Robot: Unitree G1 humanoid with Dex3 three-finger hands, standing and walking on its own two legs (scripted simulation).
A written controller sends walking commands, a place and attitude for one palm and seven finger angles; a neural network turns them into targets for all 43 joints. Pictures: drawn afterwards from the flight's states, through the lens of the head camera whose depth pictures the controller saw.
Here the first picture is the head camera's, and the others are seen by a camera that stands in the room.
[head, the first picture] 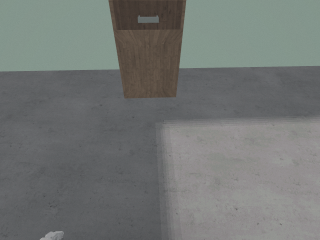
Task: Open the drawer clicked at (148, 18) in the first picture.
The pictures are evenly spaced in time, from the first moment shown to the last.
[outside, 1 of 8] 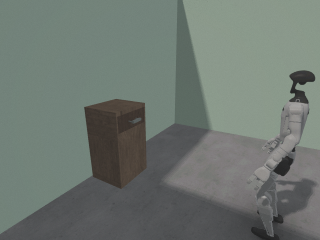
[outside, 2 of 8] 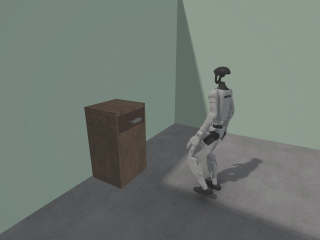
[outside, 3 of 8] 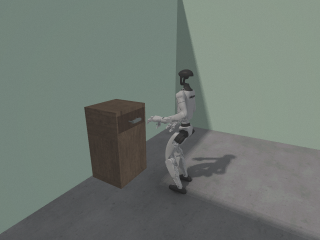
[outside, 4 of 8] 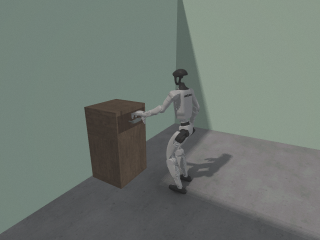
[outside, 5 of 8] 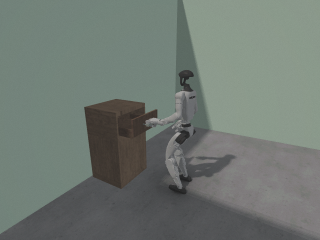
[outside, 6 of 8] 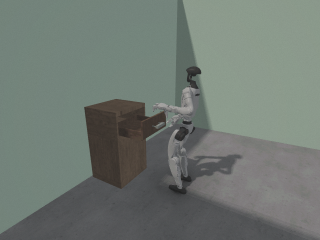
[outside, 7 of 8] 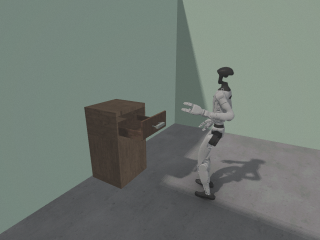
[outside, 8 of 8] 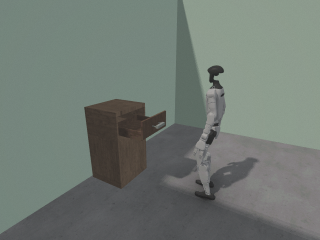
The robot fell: no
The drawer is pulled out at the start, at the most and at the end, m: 0.00 0.30 0.30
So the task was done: yes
